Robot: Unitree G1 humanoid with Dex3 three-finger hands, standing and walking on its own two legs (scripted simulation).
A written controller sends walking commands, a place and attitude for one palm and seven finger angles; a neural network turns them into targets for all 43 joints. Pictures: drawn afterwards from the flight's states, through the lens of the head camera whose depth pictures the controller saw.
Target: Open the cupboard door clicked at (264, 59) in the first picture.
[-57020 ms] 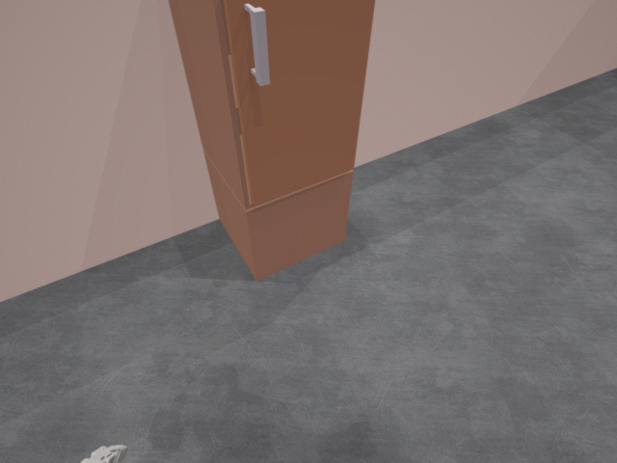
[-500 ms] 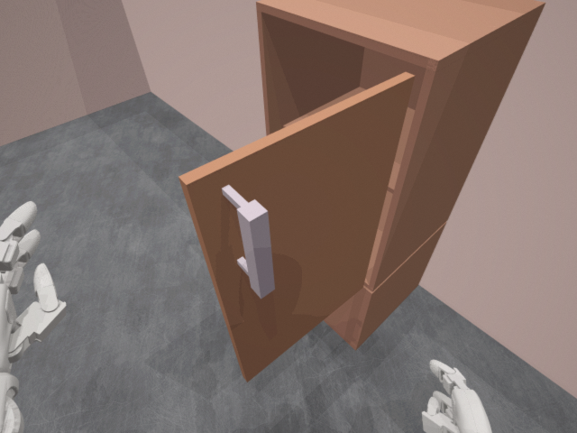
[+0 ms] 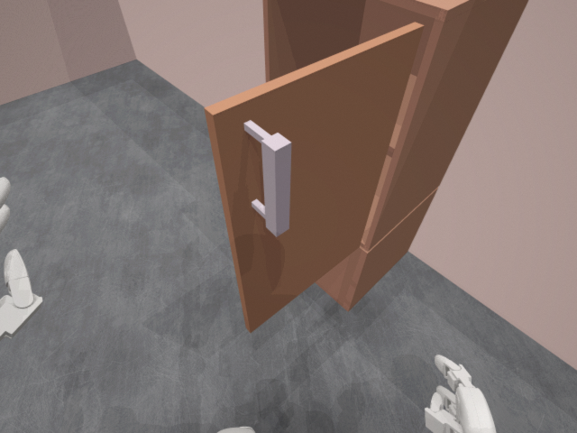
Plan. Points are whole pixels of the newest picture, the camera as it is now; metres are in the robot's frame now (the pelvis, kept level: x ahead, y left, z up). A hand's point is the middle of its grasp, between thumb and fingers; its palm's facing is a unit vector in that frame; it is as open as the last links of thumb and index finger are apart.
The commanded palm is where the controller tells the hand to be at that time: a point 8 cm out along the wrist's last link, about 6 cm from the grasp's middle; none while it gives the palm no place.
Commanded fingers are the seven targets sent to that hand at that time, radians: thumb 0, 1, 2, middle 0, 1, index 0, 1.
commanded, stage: step back with the hand held close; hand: left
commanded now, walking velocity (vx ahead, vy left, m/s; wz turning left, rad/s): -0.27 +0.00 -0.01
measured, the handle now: (266, 181) +0.39 +0.06 +0.16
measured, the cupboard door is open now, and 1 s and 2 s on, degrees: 87 87 87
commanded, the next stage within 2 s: stop stepping back and stand still in 0.40 s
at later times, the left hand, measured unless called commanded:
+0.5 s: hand out of the picture +0.10 +0.25 +0.19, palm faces +0.38 -0.81 -0.44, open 7.4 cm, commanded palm +0.04 +0.30 +0.19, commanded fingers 0.00 0.90 0.90 -0.20 -0.30 -0.20 -0.30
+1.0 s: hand out of the picture +0.00 +0.26 +0.18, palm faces +0.43 -0.81 -0.40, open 7.4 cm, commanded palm -0.05 +0.30 +0.19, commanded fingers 0.00 0.90 0.90 -0.20 -0.30 -0.20 -0.30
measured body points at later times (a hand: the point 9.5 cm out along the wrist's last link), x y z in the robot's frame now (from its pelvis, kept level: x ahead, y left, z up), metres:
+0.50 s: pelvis -0.11 +0.00 +0.01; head -0.08 +0.02 +0.46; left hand +0.07 +0.29 +0.21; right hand +0.06 -0.21 -0.07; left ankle +0.00 +0.11 -0.72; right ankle -0.19 -0.12 -0.69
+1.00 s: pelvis -0.20 +0.00 +0.01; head -0.21 +0.02 +0.46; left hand -0.02 +0.30 +0.20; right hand -0.05 -0.26 -0.05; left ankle -0.19 +0.09 -0.72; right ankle -0.22 -0.11 -0.71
